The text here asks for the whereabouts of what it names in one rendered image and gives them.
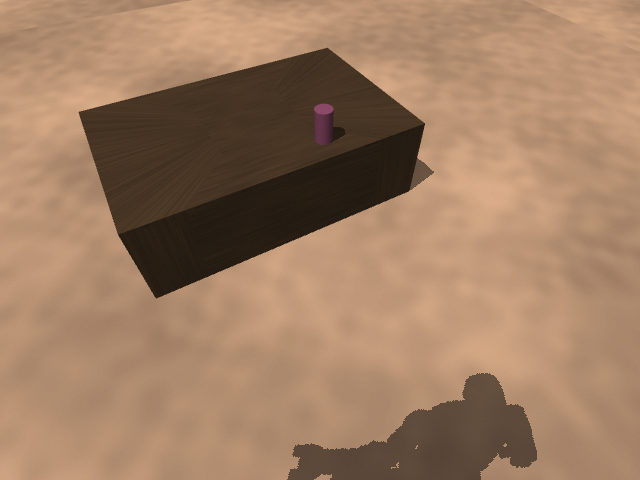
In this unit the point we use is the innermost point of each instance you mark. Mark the can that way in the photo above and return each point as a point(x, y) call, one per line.
point(323, 124)

